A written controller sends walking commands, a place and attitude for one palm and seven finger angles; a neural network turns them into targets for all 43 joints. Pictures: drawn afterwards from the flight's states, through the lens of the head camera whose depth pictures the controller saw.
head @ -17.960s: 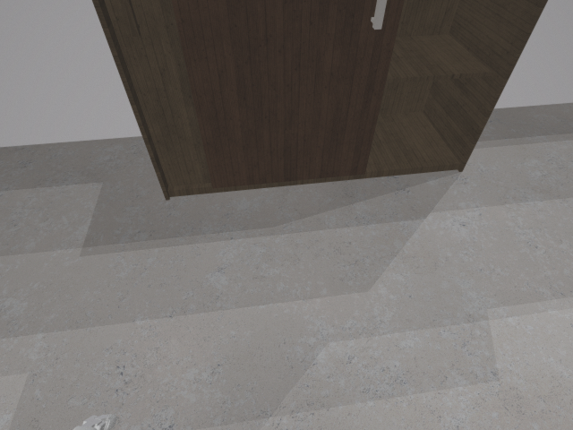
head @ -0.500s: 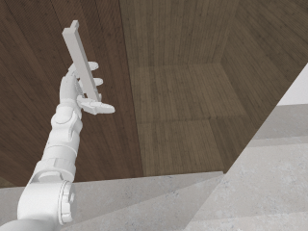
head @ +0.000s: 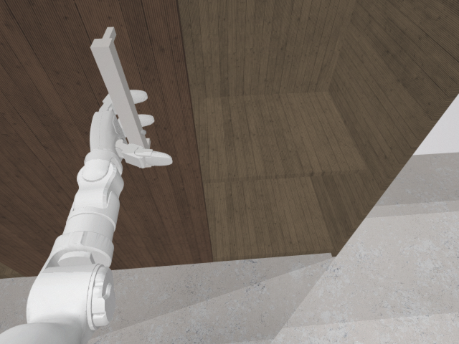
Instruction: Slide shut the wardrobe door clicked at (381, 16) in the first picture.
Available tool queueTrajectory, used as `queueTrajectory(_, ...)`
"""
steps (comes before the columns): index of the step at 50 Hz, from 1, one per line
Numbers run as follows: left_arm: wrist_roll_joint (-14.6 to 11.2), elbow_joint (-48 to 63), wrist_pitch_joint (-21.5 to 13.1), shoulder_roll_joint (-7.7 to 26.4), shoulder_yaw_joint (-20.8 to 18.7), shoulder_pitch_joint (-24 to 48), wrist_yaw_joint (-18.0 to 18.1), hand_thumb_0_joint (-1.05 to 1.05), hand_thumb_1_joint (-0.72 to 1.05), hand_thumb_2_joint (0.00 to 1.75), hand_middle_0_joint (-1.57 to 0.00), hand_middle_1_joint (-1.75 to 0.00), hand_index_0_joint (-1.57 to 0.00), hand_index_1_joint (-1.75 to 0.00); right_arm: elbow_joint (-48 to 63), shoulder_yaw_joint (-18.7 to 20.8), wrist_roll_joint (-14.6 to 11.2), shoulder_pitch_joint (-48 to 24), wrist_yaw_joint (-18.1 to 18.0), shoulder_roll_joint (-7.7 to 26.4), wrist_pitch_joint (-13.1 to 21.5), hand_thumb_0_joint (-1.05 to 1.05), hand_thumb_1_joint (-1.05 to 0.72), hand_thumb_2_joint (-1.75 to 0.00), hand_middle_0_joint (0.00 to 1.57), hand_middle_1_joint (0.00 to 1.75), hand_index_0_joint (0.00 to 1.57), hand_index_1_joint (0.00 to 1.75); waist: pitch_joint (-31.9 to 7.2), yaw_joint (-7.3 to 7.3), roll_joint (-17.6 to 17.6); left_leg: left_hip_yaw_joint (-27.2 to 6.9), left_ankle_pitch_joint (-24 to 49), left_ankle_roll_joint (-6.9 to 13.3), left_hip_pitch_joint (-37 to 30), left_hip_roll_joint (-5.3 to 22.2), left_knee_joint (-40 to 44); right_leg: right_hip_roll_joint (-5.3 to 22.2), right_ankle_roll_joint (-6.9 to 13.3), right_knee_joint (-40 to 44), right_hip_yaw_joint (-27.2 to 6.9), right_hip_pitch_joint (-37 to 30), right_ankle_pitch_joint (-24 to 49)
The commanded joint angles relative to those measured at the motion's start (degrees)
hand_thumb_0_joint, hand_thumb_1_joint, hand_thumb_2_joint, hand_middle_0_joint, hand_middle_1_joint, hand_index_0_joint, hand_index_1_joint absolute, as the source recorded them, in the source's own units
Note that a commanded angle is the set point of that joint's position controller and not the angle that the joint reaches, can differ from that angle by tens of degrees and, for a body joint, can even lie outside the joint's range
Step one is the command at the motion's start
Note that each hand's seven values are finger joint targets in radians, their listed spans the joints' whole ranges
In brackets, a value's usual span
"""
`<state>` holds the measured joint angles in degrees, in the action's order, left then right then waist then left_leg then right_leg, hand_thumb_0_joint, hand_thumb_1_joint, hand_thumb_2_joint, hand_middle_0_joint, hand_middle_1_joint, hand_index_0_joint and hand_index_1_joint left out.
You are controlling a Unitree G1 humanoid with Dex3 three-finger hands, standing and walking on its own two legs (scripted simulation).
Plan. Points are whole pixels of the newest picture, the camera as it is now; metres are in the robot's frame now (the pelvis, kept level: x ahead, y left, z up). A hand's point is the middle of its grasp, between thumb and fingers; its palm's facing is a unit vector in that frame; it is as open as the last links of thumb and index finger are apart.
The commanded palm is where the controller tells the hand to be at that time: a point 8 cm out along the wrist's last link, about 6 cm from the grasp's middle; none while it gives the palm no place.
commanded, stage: grip the handle and tug to test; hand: left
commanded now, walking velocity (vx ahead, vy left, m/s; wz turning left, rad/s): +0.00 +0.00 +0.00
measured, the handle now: (130, 106) +0.49 +0.17 +0.16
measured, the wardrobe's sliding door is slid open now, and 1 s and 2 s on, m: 0.54 0.54 0.54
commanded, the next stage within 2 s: tug the door sideways, standing still in 1.34 s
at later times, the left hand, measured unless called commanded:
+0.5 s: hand (144, 132) +0.45 +0.15 +0.13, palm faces +0.06 -1.00 +0.00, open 7.1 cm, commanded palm +0.42 +0.20 +0.14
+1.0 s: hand (143, 132) +0.45 +0.14 +0.14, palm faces +0.06 -1.00 +0.00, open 5.5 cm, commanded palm +0.41 +0.20 +0.14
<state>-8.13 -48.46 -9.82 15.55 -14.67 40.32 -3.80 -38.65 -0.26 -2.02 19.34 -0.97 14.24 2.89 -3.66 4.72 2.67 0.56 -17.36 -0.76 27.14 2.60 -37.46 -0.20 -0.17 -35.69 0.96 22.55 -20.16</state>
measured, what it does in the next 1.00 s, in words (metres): stands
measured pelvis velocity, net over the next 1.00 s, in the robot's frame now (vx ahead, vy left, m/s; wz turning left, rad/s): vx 0.01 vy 0.00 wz -0.02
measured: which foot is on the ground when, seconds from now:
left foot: down 0.00-1.00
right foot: down 0.00-1.00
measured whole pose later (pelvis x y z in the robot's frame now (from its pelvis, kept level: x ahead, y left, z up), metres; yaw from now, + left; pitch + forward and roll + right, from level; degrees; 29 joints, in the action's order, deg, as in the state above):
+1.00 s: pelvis +0.01 +0.00 +0.00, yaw -1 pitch +7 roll -1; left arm -8.5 -41.9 -7.4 15.4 -15.7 35.0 -3.6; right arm -37.0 -0.1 -2.0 19.0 -0.9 14.2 1.9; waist -4.0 5.1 2.8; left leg 1.5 -17.8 -0.9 24.8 3.0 -36.0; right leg -0.6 -0.1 -34.2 0.0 20.7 -20.1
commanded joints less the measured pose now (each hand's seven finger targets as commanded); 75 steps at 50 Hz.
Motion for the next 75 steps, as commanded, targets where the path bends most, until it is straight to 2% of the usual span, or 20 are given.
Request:
queueTrajectory(1,-0.05,13.71,-4.12,10.37,-0.59,25.51,0.35,0.00,-0.27,0.40,-0.32,-1.23,-0.32,-1.23,6.02,2.68,-0.08,0.89,-0.47,7.52,1.94,0.00,-0.90,-0.90,0.20,0.30,0.20,0.30,-18.45,0.41,-0.91,0.24,16.40,2.35,-14.50,-2.38,2.36,-2.00,0.75,3.89,1.06,-2.18,21.86)
queueTrajectory(7,0.27,13.05,-4.26,11.65,-1.31,28.25,1.08,0.00,0.01,0.52,-0.35,-1.27,-0.35,-1.27,5.23,2.76,0.18,1.55,-0.60,8.01,1.83,0.00,-0.90,-0.90,0.20,0.30,0.20,0.30,-17.87,0.82,-1.71,-0.16,14.58,2.43,-13.65,-2.43,2.44,-1.92,0.77,4.17,0.99,-1.74,19.82)
queueTrajectory(10,0.26,13.58,-4.56,9.22,0.67,28.79,0.85,0.00,0.15,0.58,-0.37,-1.29,-0.37,-1.29,5.31,2.83,-0.02,1.40,-0.55,7.57,2.02,0.00,-0.90,-0.90,0.20,0.30,0.20,0.30,-18.85,1.44,-1.26,-0.27,15.64,2.37,-15.44,-2.19,2.16,-2.10,0.67,3.97,1.12,-0.52,20.24)
queueTrajectory(17,0.38,13.31,-4.67,11.61,-1.59,27.08,1.23,0.00,0.48,0.72,-0.41,-1.34,-0.41,-1.34,5.04,2.97,0.25,1.77,-0.38,8.03,1.95,0.00,-0.90,-0.90,0.20,0.30,0.20,0.30,-19.55,0.57,-1.98,-0.10,17.06,2.54,-14.75,-2.39,1.81,-1.99,0.78,3.77,0.96,-2.41,22.30)
queueTrajectory(26,-0.02,14.10,-4.32,10.83,-0.88,25.69,0.58,0.00,0.90,0.90,-0.45,-1.40,-0.45,-1.40,5.95,2.73,-0.08,0.88,-0.51,7.66,1.72,0.00,-0.90,-0.90,0.20,0.30,0.20,0.30,-18.10,0.44,-0.70,0.22,16.10,2.38,-14.26,-2.39,2.35,-2.00,0.77,3.98,0.99,-2.42,22.00)
queueTrajectory(29,-0.20,15.46,-4.27,11.29,-1.99,23.54,0.64,0.00,0.90,0.90,-0.45,-1.40,-0.45,-1.40,6.27,3.02,0.10,0.93,-0.36,7.71,1.78,0.00,-0.90,-0.90,0.20,0.30,0.20,0.30,-19.92,-0.28,-0.98,0.22,17.70,2.40,-15.49,-2.43,2.17,-2.08,0.80,3.88,0.98,-3.35,23.32)
queueTrajectory(32,-0.33,14.41,-3.72,12.51,-2.58,23.30,0.49,0.00,0.90,0.90,-0.45,-1.40,-0.45,-1.40,6.13,2.77,0.03,0.71,-0.61,7.93,1.50,0.00,-0.90,-0.90,0.20,0.30,0.20,0.30,-17.34,-0.13,-3.27,0.44,15.74,2.53,-12.86,-2.53,2.53,-1.95,0.66,4.40,0.86,-4.06,22.65)
queueTrajectory(38,-0.42,17.07,-3.74,13.27,-3.49,22.69,0.10,0.00,0.90,0.90,-0.45,-1.40,-0.45,-1.40,6.90,2.75,0.04,0.32,-0.65,7.65,1.46,0.00,-0.90,-0.90,0.20,0.30,0.20,0.30,-19.65,-0.71,-0.55,0.94,17.88,2.57,-14.48,-2.73,2.46,-1.82,0.70,4.04,0.55,-5.39,25.28)
queueTrajectory(41,-0.86,18.34,-3.32,11.37,-2.18,20.26,-0.32,0.00,0.90,0.90,-0.45,-1.40,-0.45,-1.40,7.59,2.65,-0.06,-0.23,-0.61,7.34,1.43,0.00,-0.90,-0.90,0.20,0.30,0.20,0.30,-19.46,-0.84,-1.43,0.97,19.00,2.40,-14.68,-2.57,2.62,-1.92,0.68,3.98,0.83,-5.89,26.43)
queueTrajectory(46,-1.00,20.27,-2.93,13.56,-4.15,18.33,-0.21,0.00,0.90,0.90,-0.45,-1.40,-0.45,-1.40,7.89,2.78,0.01,-0.29,-0.67,7.62,1.26,0.00,-0.90,-0.90,0.20,0.30,0.20,0.30,-19.96,-1.47,-1.73,1.21,19.66,2.42,-14.42,-2.61,2.90,-1.90,0.68,4.01,0.69,-7.54,27.76)
queueTrajectory(48,-0.96,22.67,-2.82,12.51,-3.73,14.82,-0.24,0.00,0.90,0.90,-0.45,-1.40,-0.45,-1.40,8.60,2.79,0.08,-0.70,-0.46,7.34,1.16,0.00,-0.90,-0.90,0.20,0.30,0.20,0.30,-21.31,-2.29,0.19,1.26,22.27,2.33,-15.57,-2.65,2.90,-1.83,0.90,3.68,0.82,-8.56,29.50)
queueTrajectory(50,-1.62,23.48,-2.07,11.72,-3.49,12.79,-0.34,0.00,0.90,0.90,-0.45,-1.40,-0.45,-1.40,8.80,2.81,-0.04,-0.92,-0.40,7.37,1.19,0.00,-0.90,-0.90,0.20,0.30,0.20,0.30,-20.50,-2.24,-1.99,1.32,23.01,2.37,-15.52,-2.47,2.99,-1.97,0.72,3.95,1.05,-8.88,30.67)
queueTrajectory(52,-1.61,24.08,-1.50,12.87,-4.33,10.60,-0.29,0.00,0.90,0.90,-0.45,-1.40,-0.45,-1.40,8.92,2.77,-0.01,-1.25,-0.45,7.53,0.94,0.00,-0.90,-0.90,0.20,0.30,0.20,0.30,-19.23,-2.75,-2.01,1.47,22.79,2.39,-14.63,-2.56,3.27,-1.84,0.84,4.28,0.95,-9.94,31.13)
queueTrajectory(56,-2.11,27.48,0.04,10.68,-3.21,6.80,-0.50,0.00,0.90,0.90,-0.45,-1.40,-0.45,-1.40,9.94,2.80,-0.21,-1.98,-0.31,7.19,0.99,0.00,-0.90,-0.90,0.20,0.30,0.20,0.30,-19.56,-3.04,-0.97,1.84,24.69,2.34,-15.80,-2.56,3.63,-1.83,0.68,4.35,1.10,-10.39,32.97)
queueTrajectory(58,-2.23,28.98,0.60,11.85,-4.71,3.83,-0.29,0.00,0.90,0.90,-0.45,-1.40,-0.45,-1.40,10.26,2.98,-0.11,-2.09,-0.28,7.26,0.86,0.00,-0.90,-0.90,0.20,0.30,0.20,0.30,-19.87,-3.60,-2.75,2.13,26.40,2.42,-15.54,-2.51,3.75,-1.72,0.57,4.26,1.17,-12.25,35.83)
queueTrajectory(62,-2.90,35.95,1.59,11.40,-5.29,-4.71,-0.52,0.00,0.90,0.90,-0.45,-1.40,-0.45,-1.40,11.79,3.03,-0.19,-3.34,0.02,6.70,1.01,0.00,-0.90,-0.90,0.20,0.30,0.20,0.30,-21.62,-5.47,-0.53,2.52,32.79,2.28,-17.40,-2.43,3.86,-1.31,0.77,4.08,1.31,-15.89,41.22)
queueTrajectory(64,-3.62,40.41,2.22,9.62,-4.40,-8.71,-0.62,0.00,0.90,0.90,-0.45,-1.40,-0.45,-1.40,12.56,3.01,-0.31,-3.82,0.30,6.30,1.25,0.00,-0.90,-0.90,0.20,0.30,0.20,0.30,-22.01,-5.48,-2.07,2.69,36.08,2.27,-18.61,-2.12,4.19,-1.21,0.28,4.24,1.58,-16.72,44.73)
queueTrajectory(69,-3.69,49.72,3.56,7.24,-2.48,-15.14,-0.06,0.00,0.90,0.90,-0.45,-1.40,-0.45,-1.40,13.55,2.97,-0.30,-5.47,0.61,5.73,1.89,0.00,-0.90,-0.90,0.20,0.30,0.20,0.30,-21.83,-5.67,0.46,2.88,40.41,1.98,-21.45,-1.68,4.88,-1.05,0.19,4.90,1.93,-17.35,46.54)
queueTrajectory(72,-3.62,51.62,4.61,5.93,-1.31,-17.66,0.65,0.00,0.90,0.90,-0.45,-1.40,-0.45,-1.40,13.36,2.79,-0.40,-6.81,0.53,5.86,2.09,0.00,-0.90,-0.90,0.20,0.30,0.20,0.30,-18.02,-5.47,-0.42,2.76,37.09,1.82,-20.55,-1.55,5.99,-1.04,0.59,6.20,2.49,-16.82,43.15)
queueTrajectory(75,-2.71,50.26,6.05,3.48,1.96,-7.82,2.22,0.00,0.90,0.90,-0.45,-1.40,-0.45,-1.40,11.65,2.84,-0.25,-6.74,0.11,6.06,2.23,0.00,-0.90,-0.90,0.20,0.30,0.20,0.30,-15.76,-2.88,-0.16,1.87,35.90,1.87,-21.48,-1.44,5.64,-1.25,0.36,6.40,2.72,-12.69,40.24)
